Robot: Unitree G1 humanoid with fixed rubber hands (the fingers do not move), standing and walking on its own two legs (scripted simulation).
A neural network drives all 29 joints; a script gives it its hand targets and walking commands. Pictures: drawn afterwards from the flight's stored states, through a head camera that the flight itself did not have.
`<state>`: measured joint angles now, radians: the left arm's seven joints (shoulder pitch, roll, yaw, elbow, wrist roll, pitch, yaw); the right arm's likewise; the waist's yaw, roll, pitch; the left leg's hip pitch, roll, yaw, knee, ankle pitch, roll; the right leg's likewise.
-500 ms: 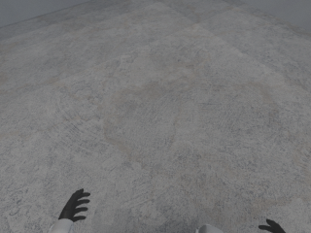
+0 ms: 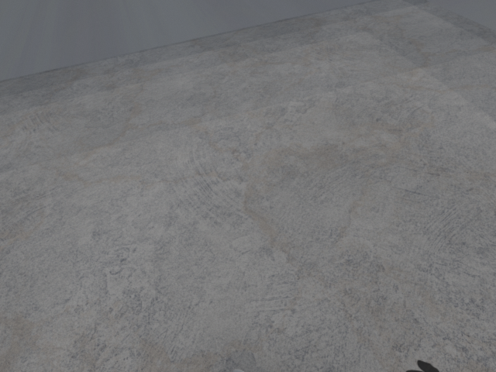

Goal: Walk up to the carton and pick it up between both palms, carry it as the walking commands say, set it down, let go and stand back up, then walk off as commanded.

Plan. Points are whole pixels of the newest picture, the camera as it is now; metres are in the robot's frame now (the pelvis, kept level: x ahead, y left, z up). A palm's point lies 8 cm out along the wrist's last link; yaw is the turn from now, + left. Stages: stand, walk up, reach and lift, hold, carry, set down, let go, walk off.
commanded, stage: stand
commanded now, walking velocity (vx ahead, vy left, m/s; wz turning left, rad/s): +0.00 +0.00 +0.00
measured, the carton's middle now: out of the picture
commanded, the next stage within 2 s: walk off in 1.00 s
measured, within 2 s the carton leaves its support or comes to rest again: neither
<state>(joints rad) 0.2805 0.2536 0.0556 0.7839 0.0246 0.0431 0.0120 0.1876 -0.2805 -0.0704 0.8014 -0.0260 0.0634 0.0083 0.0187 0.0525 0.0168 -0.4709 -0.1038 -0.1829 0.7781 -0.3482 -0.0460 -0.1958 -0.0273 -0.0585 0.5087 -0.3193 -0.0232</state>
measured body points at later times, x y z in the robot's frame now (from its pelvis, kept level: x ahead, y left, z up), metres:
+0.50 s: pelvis -0.03 +0.02 +0.01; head -0.03 +0.02 +0.46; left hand +0.00 +0.27 -0.14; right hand +0.05 -0.23 -0.14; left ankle -0.05 +0.13 -0.74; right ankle -0.03 -0.10 -0.74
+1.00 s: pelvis -0.03 +0.02 +0.01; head -0.03 +0.01 +0.46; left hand -0.05 +0.24 -0.15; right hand -0.04 -0.21 -0.16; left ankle -0.05 +0.13 -0.74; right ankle -0.03 -0.10 -0.74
